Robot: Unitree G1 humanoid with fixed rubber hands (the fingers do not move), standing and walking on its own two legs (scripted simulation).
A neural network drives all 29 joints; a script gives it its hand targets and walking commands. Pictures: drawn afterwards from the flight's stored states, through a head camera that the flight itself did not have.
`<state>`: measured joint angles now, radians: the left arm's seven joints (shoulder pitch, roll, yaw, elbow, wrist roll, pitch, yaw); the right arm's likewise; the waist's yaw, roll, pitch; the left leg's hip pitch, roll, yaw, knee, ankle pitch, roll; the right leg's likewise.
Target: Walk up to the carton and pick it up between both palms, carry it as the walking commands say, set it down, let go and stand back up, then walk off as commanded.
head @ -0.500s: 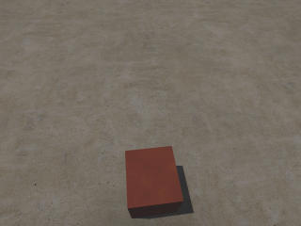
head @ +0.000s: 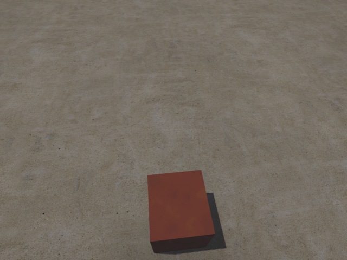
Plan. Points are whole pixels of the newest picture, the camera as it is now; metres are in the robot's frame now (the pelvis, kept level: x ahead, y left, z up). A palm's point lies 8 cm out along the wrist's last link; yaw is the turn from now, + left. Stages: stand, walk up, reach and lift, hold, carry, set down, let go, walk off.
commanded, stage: reach and lift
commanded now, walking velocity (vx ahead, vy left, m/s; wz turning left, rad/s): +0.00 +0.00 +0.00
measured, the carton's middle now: (177, 212) +0.40 -0.02 -0.63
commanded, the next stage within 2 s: none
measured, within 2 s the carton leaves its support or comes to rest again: neither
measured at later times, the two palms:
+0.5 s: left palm out of the picture +0.11 +0.17 -0.17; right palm out of the picture +0.12 -0.21 -0.18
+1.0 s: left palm (108, 234) +0.21 +0.20 -0.20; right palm (252, 224) +0.24 -0.24 -0.22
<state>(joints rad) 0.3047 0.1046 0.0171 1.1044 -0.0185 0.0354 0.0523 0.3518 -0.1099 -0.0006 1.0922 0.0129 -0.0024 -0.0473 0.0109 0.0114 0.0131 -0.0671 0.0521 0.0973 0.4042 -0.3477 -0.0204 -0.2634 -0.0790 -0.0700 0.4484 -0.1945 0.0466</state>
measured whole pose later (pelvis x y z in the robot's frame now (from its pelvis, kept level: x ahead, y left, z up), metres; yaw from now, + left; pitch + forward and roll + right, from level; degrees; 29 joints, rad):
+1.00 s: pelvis -0.14 -0.05 -0.11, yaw +6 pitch +19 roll +2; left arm -0.66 0.28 0.15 0.81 -0.10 0.40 -0.06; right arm -0.62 -0.24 -0.13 0.68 0.06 0.47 -0.08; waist -0.03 0.01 0.12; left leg -1.09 -0.01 -0.08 1.19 -0.45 -0.09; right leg -1.21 0.01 0.08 1.13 -0.25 0.02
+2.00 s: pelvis -0.13 -0.03 -0.22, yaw +11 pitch +47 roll +4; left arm -1.08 0.30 0.23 0.71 -0.06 0.22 0.02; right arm -1.12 -0.43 -0.40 0.86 0.01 0.16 0.13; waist -0.06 0.03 0.00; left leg -1.84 -0.08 -0.09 1.52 -0.51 -0.09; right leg -1.95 -0.01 0.11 1.45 -0.33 0.06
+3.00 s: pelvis -0.15 -0.04 -0.40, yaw +13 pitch +31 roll +3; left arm -1.29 0.43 0.06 0.85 -0.27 0.12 0.11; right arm -1.28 -0.52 -0.19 0.92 0.24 0.06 -0.03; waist -0.09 0.04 0.52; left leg -2.09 -0.08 -0.07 2.22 -0.67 -0.13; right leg -2.23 -0.02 0.12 2.15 -0.46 0.06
